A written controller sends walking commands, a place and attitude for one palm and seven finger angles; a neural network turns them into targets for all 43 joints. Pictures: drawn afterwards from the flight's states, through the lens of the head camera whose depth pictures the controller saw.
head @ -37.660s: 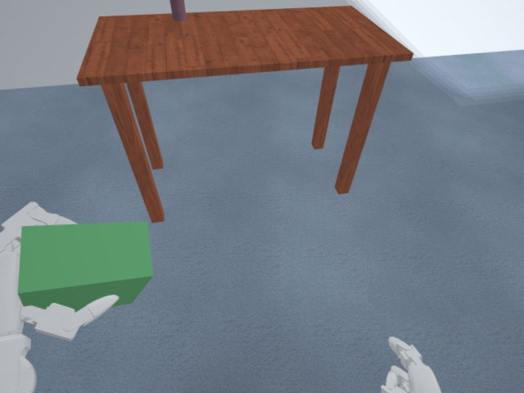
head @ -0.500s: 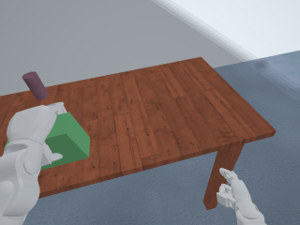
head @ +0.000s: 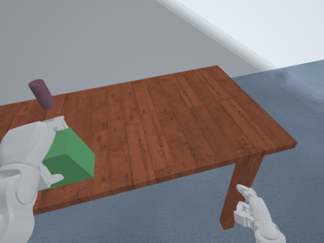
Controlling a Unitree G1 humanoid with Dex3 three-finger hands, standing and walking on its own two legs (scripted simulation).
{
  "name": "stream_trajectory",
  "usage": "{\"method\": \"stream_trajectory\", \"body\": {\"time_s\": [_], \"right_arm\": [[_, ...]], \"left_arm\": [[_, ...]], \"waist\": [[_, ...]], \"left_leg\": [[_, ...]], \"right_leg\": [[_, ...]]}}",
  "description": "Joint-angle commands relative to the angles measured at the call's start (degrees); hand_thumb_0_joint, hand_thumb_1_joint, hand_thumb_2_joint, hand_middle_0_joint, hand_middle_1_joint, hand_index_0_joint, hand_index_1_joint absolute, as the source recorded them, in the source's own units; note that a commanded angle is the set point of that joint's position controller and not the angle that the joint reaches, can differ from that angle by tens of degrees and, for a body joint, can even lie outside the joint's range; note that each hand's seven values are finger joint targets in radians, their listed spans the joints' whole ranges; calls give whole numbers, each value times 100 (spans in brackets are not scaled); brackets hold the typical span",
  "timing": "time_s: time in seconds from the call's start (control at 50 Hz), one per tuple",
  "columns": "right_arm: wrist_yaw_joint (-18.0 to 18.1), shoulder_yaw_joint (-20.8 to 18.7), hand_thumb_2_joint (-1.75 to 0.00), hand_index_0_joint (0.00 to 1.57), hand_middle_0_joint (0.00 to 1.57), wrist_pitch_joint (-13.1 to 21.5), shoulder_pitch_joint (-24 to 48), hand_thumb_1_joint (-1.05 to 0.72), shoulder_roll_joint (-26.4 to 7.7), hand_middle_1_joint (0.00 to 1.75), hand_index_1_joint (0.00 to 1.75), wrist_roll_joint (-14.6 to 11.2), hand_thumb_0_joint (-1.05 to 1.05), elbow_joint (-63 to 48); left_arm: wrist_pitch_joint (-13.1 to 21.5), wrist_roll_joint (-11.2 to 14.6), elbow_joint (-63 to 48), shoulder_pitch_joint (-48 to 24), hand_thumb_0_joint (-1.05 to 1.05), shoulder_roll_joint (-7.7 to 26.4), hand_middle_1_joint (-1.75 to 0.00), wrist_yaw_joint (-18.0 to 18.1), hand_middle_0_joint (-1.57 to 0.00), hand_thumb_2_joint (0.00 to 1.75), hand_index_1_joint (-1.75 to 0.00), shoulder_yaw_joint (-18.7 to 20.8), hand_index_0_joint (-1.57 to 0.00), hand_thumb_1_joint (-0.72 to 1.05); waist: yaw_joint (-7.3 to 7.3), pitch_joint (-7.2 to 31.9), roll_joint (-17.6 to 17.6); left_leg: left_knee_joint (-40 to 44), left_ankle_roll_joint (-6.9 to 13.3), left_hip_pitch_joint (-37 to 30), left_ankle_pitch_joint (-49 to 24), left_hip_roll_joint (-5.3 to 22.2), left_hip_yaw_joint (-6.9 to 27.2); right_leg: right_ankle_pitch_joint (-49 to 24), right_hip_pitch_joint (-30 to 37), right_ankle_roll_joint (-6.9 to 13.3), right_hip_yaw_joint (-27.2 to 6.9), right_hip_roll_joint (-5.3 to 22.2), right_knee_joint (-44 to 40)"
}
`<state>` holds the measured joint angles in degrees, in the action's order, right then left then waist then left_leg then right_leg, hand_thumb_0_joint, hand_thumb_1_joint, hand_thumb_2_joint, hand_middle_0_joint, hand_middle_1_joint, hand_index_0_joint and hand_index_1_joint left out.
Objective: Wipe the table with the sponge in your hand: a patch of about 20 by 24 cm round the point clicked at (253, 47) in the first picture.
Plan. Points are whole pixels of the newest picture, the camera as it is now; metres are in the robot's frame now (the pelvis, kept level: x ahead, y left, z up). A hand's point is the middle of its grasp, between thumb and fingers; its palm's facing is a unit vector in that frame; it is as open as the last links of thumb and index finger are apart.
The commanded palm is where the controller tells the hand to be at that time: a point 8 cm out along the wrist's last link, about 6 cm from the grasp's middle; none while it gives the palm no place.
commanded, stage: bring the sponge back beside the body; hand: left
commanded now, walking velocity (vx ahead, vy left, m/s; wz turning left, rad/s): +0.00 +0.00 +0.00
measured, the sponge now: (57, 165) +0.21 +0.28 +0.13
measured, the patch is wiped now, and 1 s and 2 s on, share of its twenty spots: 1.00 1.00 1.00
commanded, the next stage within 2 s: step back with the hand held close in 0.54 s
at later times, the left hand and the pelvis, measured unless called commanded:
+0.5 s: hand (45, 160) +0.19 +0.28 +0.17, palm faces +0.21 -0.12 -0.97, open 10.1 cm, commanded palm +0.14 +0.28 +0.24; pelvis -0.01 +0.00 +0.00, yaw +0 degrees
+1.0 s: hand (54, 149) +0.19 +0.25 +0.21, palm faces +0.38 -0.81 -0.45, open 10.1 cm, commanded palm +0.14 +0.30 +0.22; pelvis -0.01 +0.02 -0.01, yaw +2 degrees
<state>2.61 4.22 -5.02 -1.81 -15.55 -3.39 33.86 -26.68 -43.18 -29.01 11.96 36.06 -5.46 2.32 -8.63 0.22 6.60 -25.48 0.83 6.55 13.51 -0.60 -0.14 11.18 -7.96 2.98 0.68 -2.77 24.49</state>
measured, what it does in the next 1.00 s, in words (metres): stands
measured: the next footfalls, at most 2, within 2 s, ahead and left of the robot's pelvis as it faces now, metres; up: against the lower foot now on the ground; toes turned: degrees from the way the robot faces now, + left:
right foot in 1.64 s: -0.08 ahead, -0.11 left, +0.00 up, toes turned +2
left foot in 1.84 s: -0.09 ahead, +0.14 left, +0.00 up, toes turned +1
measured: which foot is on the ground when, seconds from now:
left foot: down 0.00-1.00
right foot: down 0.00-1.00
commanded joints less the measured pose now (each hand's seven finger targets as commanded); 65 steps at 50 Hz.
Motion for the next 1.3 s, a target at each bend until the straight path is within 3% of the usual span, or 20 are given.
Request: {"method": "stream_trajectory", "body": {"time_s": [0.0,0.24,0.32,0.48,0.54,0.62,0.64,0.66,0.68,0.7,0.72,0.78,0.82,0.84,0.94,1.04,1.14,1.2,1.24,1.28], "right_arm": [[-10,-225,-90,20,20,288,1393,-90,-577,30,30,-30,0,-1079],[70,-203,-90,20,20,468,1363,-90,-535,30,30,23,0,-1180],[56,-229,-90,20,20,456,1502,-90,-554,30,30,-32,0,-1121],[48,-229,-90,20,20,452,1374,-90,-567,30,30,5,0,-1102],[33,-215,-90,20,20,491,1407,-90,-547,30,30,15,0,-1166],[38,-243,-90,20,20,479,1477,-90,-572,30,30,-4,0,-1123],[90,-195,-90,20,20,438,1211,-90,-561,30,30,0,0,-1013],[79,-389,-90,20,20,469,142,-90,-405,30,30,-17,0,-1919],[74,-195,-90,20,20,533,-249,-90,-385,30,30,107,0,-1346],[40,-241,-90,20,20,513,-38,-90,-298,30,30,106,0,-1335],[66,-272,-90,20,20,512,-333,-90,-300,30,30,90,0,-1306],[133,-303,-90,20,20,564,-327,-90,-400,30,30,158,0,-1307],[140,-365,-90,20,20,602,-227,-90,-562,30,30,202,0,-1367],[128,-377,-90,20,20,640,-288,-90,-517,30,30,212,0,-1343],[68,-503,-90,20,20,646,-531,-90,-462,30,30,258,0,-1076],[71,-645,-90,20,20,723,-642,-90,-565,30,30,217,0,-959],[58,-601,-90,20,20,698,-490,-90,-520,30,30,162,0,-1003],[36,-581,-90,20,20,706,-486,-90,-423,30,30,178,0,-963],[42,-565,-90,20,20,717,-496,-90,-361,30,30,204,0,-912],[51,-555,-90,20,20,756,-446,-90,-371,30,30,237,0,-947]], "left_arm": [[8,-81,-833,-909,0,1240,-160,222,-120,130,-160,1025,-120,10],[178,-215,-1373,-1143,0,1522,-160,350,-120,130,-160,1193,-120,10],[166,-159,-1098,-990,0,1407,-160,354,-120,130,-160,1168,-120,10],[147,1,-1013,-579,0,1157,-160,245,-120,130,-160,993,-120,10],[168,-92,-1355,-772,0,1357,-160,277,-120,130,-160,1147,-120,10],[188,-136,-1262,-793,0,1471,-160,329,-120,130,-160,1259,-120,10],[53,-229,76,-606,0,679,-160,314,-120,130,-160,601,-120,10],[1464,4506,-1220,-1603,0,32,-160,670,-120,130,-160,2192,-120,10],[1917,4454,6,-450,0,505,-160,829,-120,130,-160,2267,-120,10],[2121,4460,-90,-375,0,124,-160,863,-120,130,-160,1914,-120,10],[2429,4612,-720,-366,0,344,-160,1003,-120,130,-160,2425,-120,10],[3060,4802,-2089,34,0,275,-160,1212,-120,130,-160,2524,-120,10],[3317,4853,-2867,379,0,444,-160,1344,-120,130,-160,2834,-120,10],[3401,4842,-2862,759,0,240,-160,1384,-120,130,-160,2842,-120,10],[3579,4781,-2434,1282,0,146,-160,1469,-120,130,-160,3187,-120,10],[3560,4802,-1397,1171,0,-175,-160,1387,-120,130,-160,3016,-120,10],[3615,4778,-1486,1035,0,-249,-160,1359,-120,130,-160,2744,-120,10],[3717,4796,-1972,1031,0,-108,-160,1409,-120,130,-160,2750,-120,10],[3827,4783,-2448,1022,0,82,-160,1479,-120,130,-160,2922,-120,10],[3880,4774,-2557,1253,0,195,-160,1537,-120,130,-160,3136,-120,10]], "waist": [[24,613,-295],[-2,738,-53],[33,551,-34],[34,583,-305],[-7,867,-172],[22,612,-75],[179,22,-536],[793,-680,-1652],[726,-138,-2138],[735,-96,-1987],[765,102,-1979],[836,1025,-240],[736,1149,845],[718,1104,1068],[810,1236,81],[871,1031,-132],[919,899,-765],[1004,790,-1205],[1023,946,-934],[988,881,-586]], "left_leg": [[370,152,232,-806,-30,391],[343,172,216,-590,-55,415],[388,135,178,-526,-40,446],[341,162,255,-644,-50,393],[281,163,219,-774,-63,392],[330,146,199,-659,-45,427],[336,128,460,-483,-43,283],[-391,231,549,641,28,517],[-805,230,326,737,-12,453],[-972,214,307,686,-70,403],[-1145,192,244,634,9,490],[-800,166,299,-135,281,500],[-251,251,698,-606,670,1042],[-133,299,1093,-652,757,1205],[-178,276,1247,-1913,1002,1489],[-123,270,1102,-1994,1120,1478],[-611,189,1779,-450,851,1155],[-1275,95,1731,859,486,813],[-1356,79,1599,899,467,759],[-996,130,1717,924,576,901]], "right_leg": [[-51,254,131,-649,134,-514],[381,283,159,-715,131,-526],[443,177,193,-910,70,-627],[169,251,96,-667,153,-571],[49,384,132,-722,150,-481],[236,216,176,-890,64,-565],[438,-131,122,-594,91,-642],[681,-1400,-51,-1089,397,-1220],[993,-1482,63,-1014,710,-1218],[1059,-1624,113,-1090,848,-1193],[933,-1645,114,-1312,1123,-1236],[-759,-863,231,-1030,1497,-318],[-1117,-475,78,-707,1153,371],[-957,-333,0,-504,944,555],[-481,-433,-140,-282,617,968],[34,-786,-229,-284,483,807],[-1194,-588,2,-812,1086,465],[-723,-1168,259,-1441,1674,-133],[-450,-1241,349,-1422,1810,-154],[-110,-1327,236,-1218,1579,28]]}}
